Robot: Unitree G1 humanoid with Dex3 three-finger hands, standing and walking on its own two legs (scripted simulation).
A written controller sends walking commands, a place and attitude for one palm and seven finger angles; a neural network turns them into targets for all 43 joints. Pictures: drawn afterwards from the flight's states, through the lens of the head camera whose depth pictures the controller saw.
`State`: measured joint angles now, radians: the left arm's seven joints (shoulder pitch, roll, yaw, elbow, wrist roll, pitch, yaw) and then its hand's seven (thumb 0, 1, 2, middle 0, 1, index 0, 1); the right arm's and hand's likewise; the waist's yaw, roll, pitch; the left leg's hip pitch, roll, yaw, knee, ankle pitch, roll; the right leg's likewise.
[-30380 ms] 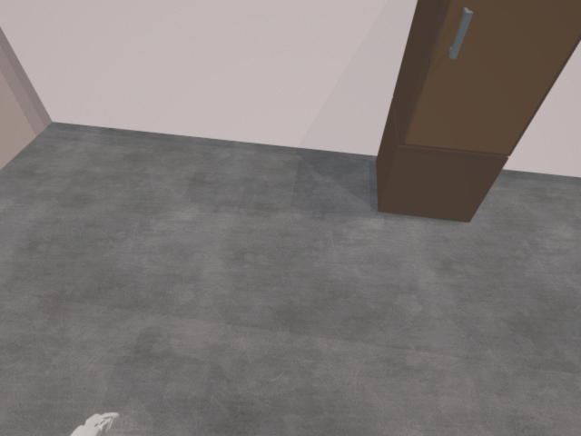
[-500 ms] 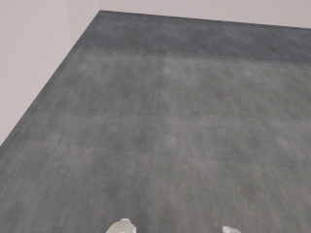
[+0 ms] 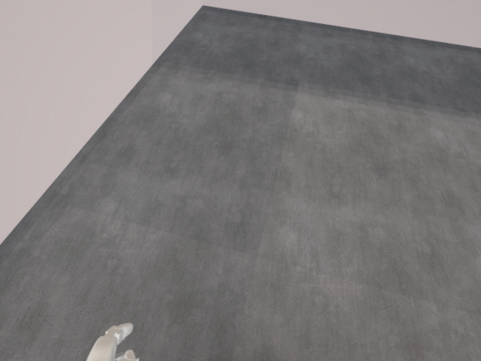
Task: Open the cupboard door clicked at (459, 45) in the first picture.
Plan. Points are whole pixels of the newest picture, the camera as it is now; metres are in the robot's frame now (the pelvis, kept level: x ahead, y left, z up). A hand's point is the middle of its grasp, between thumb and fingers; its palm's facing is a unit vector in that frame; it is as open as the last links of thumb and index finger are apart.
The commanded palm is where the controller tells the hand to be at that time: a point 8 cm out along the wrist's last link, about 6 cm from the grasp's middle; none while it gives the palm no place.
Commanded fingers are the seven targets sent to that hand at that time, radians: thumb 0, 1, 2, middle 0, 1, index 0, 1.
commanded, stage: turn to face it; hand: left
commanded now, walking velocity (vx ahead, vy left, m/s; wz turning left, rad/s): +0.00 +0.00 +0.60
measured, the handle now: out of the picture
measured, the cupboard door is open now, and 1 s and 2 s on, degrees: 49 49 49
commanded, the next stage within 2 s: none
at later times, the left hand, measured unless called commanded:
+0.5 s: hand out of the picture +0.01 +0.21 -0.19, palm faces +0.36 -0.89 -0.26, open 7.4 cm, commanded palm none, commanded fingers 0.00 0.90 0.90 -0.20 -0.30 -0.20 -0.30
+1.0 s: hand out of the picture +0.01 +0.14 -0.17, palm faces +0.63 -0.75 -0.20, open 7.4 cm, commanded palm none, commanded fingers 0.00 0.90 0.90 -0.20 -0.30 -0.20 -0.30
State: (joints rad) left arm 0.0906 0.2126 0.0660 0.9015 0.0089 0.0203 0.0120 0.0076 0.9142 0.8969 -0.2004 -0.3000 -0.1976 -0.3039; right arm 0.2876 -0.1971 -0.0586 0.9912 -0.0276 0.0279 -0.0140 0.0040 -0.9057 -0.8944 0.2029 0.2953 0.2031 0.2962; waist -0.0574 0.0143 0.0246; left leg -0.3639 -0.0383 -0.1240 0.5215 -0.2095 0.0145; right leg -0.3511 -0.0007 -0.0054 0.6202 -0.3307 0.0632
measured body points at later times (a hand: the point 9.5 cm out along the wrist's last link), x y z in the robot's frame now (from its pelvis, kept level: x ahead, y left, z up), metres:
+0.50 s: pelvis +0.04 -0.01 -0.01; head +0.09 +0.03 +0.43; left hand -0.01 +0.26 -0.17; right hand +0.25 -0.22 -0.13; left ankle +0.03 +0.10 -0.74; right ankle +0.03 -0.16 -0.67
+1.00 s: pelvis +0.08 -0.04 -0.01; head +0.12 +0.01 +0.44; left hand -0.02 +0.18 -0.16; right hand +0.33 -0.18 -0.14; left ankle +0.01 +0.04 -0.72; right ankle +0.14 -0.16 -0.74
